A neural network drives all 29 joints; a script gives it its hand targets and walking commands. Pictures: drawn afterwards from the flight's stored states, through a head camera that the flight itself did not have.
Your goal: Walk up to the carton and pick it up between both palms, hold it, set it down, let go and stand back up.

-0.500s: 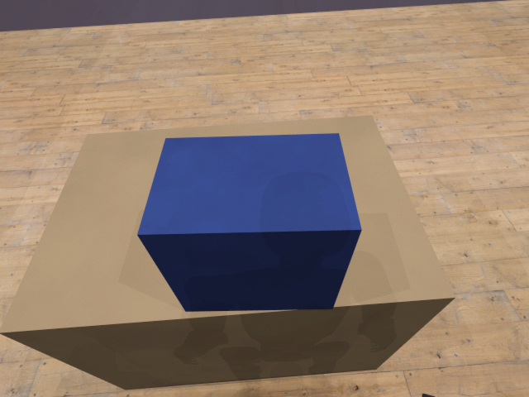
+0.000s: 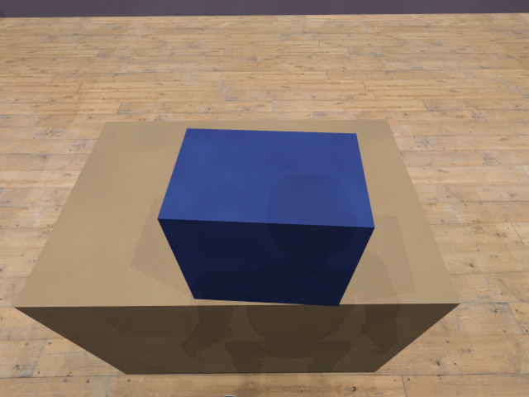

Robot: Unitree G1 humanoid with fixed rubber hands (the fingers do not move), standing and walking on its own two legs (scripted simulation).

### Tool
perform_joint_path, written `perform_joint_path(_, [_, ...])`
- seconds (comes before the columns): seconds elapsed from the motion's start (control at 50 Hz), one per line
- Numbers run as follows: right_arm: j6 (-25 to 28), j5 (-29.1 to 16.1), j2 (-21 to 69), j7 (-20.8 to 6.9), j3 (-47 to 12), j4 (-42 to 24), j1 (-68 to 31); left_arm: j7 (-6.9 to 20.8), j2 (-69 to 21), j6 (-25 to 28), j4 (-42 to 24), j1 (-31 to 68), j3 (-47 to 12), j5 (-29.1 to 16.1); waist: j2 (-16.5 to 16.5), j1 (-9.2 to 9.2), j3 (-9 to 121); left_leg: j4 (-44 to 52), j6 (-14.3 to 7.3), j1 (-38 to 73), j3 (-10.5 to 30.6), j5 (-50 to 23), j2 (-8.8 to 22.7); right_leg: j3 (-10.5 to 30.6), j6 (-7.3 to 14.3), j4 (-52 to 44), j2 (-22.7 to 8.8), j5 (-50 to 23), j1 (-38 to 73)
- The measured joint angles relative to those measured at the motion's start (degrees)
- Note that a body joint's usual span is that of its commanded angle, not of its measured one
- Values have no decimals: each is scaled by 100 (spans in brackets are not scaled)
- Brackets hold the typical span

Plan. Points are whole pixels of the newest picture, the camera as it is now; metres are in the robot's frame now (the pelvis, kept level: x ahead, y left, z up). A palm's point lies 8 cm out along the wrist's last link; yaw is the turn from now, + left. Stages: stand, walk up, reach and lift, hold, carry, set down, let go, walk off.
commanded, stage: walk up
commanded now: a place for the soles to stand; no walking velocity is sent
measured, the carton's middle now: (268, 223) +0.40 +0.01 +0.00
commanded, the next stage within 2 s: reach and lift in 0.98 s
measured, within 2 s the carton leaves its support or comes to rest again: neither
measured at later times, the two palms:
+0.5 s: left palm out of the picture +0.02 +0.25 -0.13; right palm out of the picture +0.08 -0.24 -0.12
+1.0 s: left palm out of the picture -0.04 +0.24 -0.13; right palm out of the picture +0.04 -0.26 -0.12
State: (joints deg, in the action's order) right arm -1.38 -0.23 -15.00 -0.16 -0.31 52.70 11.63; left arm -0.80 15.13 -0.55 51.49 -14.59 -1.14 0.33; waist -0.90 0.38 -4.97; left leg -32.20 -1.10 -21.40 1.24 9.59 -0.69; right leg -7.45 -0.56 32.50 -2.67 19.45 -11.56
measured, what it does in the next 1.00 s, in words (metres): steps on the spot: left foot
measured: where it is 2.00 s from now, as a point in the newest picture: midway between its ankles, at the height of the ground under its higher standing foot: outside the picture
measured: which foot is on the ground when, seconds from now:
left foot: down 0.00-0.16, up 0.18-0.32, down 0.34-1.00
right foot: down 0.00-1.00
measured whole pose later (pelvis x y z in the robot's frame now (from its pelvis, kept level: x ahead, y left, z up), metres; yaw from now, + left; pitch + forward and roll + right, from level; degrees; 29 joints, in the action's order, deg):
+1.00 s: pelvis -0.02 -0.01 +0.01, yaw +9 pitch -1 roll -1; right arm 0.0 -0.2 -14.2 1.1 -1.8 59.0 15.1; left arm -0.5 14.2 -0.3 58.7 -15.5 -2.2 0.7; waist -0.8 0.1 -3.1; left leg -28.9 -0.7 -16.3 5.4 11.4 -2.3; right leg -10.2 0.1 26.1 -2.5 16.1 -8.7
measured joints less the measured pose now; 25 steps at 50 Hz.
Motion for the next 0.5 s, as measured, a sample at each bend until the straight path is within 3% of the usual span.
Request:
perform_joint_path(0.16, [-130, 4, -123, 48, 91, -160, -141, -32, 40, -86, -50, 80, 70, 11, -116, -19, -103, -156, 90, -217, 236, -84, 12, -190, 113, 211, 59, 35, -160])
perform_joint_path(0.2, [-149, 51, -148, 44, 114, -192, -127, -31, 26, -97, -62, 62, 85, 19, -131, -17, -82, -422, 72, -284, 291, 248, -37, -252, 138, 255, 44, 63, -153])
perform_joint_path(0.28, [-134, 127, -118, 39, 159, -240, -1, -56, 18, -139, -71, 106, 148, 84, 36, -25, -14, -1169, 95, -192, 28, 1205, -130, -312, 101, 322, -164, 125, -158])
perform_joint_path(0.36, [26, 110, -32, 48, 122, -254, 104, 28, 49, -113, -90, 286, 119, 138, 187, -2, -61, -287, -8, 299, -32, 445, -150, -349, 28, 511, -357, 202, -248])
perform_joint_path(0.42, [52, 15, 88, 45, 39, -231, 153, 52, 4, -121, -92, 339, 32, 66, 204, -36, -38, -172, -64, 342, 37, 477, -196, -62, 117, 340, -181, 358, -184])
perform_joint_path(0.5, [27, 9, 196, 48, -64, -172, 121, 77, -125, -31, 31, 255, -81, 35, 131, -67, 89, 135, -48, 474, 118, 324, -193, -20, 20, -199, -80, -232, 39])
